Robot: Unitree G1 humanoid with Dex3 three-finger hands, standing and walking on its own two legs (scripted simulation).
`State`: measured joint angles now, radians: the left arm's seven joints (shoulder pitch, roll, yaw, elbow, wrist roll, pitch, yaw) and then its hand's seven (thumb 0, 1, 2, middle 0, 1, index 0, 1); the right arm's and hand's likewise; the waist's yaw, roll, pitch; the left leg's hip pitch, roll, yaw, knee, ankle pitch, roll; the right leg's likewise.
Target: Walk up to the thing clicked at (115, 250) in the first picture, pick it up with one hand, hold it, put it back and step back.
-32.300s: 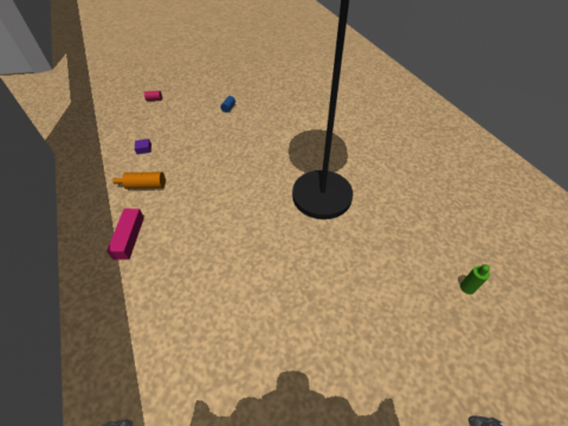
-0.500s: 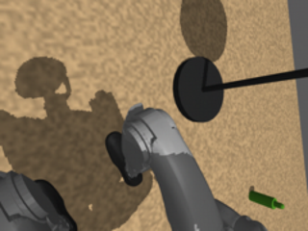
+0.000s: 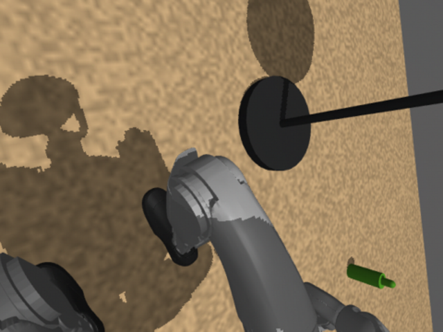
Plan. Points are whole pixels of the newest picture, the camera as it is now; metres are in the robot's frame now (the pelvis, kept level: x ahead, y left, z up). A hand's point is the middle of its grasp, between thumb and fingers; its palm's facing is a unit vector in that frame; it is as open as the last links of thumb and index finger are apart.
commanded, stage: rest palm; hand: left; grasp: from above
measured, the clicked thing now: out of the picture +0.47 +0.38 -0.30
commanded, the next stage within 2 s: close in 0.56 s
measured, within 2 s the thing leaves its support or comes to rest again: neither
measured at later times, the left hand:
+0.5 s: hand out of the picture +0.45 +0.38 -0.28, palm faces -0.14 -0.41 -0.90, open 13.3 cm
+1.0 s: hand out of the picture +0.45 +0.38 -0.28, palm faces -0.13 -0.41 -0.90, open 13.5 cm
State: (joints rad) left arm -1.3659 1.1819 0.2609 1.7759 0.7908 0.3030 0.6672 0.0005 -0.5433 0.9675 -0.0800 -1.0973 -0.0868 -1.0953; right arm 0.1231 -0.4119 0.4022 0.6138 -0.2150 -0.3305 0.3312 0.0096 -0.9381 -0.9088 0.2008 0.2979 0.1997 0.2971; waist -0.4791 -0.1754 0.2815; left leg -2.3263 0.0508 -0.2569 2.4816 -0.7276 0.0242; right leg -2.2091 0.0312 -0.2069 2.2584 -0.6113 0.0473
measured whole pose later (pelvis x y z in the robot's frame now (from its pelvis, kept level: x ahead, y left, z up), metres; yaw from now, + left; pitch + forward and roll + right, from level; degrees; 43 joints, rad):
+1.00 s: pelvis +0.00 +0.00 +0.00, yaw +0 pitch +31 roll -17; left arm -1.35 1.19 0.27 1.75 0.77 0.29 0.67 0.00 -0.45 0.95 -0.08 -1.16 -0.11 -1.13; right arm 0.11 -0.41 0.41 0.59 -0.21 -0.32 0.33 0.01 -0.93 -0.91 0.20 0.30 0.20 0.30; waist -0.47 -0.18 0.29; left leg -2.32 0.05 -0.27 2.48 -0.74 0.02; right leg -2.21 0.03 -0.22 2.25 -0.62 0.04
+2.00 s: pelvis +0.00 +0.00 +0.00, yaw +0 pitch +31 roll -17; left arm -1.34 1.18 0.27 1.75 0.75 0.30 0.68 0.00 -0.19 0.98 -0.22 -1.22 -0.28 -1.17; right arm 0.11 -0.41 0.40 0.59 -0.21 -0.34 0.34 0.01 -0.92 -0.90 0.20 0.30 0.20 0.30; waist -0.47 -0.18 0.29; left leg -2.32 0.05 -0.26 2.48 -0.74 0.02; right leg -2.21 0.03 -0.21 2.25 -0.62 0.04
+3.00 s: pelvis +0.00 +0.00 +0.00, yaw +0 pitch +31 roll -17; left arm -1.34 1.16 0.25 1.75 0.76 0.30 0.66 0.01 -0.13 0.85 -0.33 -1.16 -0.40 -1.09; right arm 0.13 -0.41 0.40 0.61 -0.21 -0.34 0.33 0.01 -0.94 -0.90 0.20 0.30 0.20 0.30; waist -0.47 -0.17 0.27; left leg -2.32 0.05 -0.26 2.47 -0.74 0.02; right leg -2.20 0.03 -0.21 2.25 -0.62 0.05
